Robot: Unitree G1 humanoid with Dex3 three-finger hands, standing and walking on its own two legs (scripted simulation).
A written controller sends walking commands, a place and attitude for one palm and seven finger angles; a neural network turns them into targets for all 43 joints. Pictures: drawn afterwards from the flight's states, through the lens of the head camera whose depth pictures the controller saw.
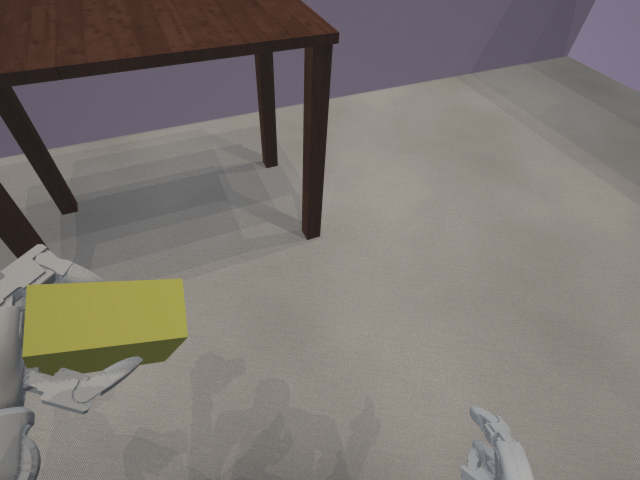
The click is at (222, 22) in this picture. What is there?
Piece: table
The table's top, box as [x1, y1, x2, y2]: [0, 0, 338, 87]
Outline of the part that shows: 0,87 337,43 338,32 300,0 0,0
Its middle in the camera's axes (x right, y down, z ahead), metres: -0.55 -0.63 +1.11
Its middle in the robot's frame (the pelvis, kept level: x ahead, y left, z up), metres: +1.23 +0.63 +0.06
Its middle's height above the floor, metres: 0.83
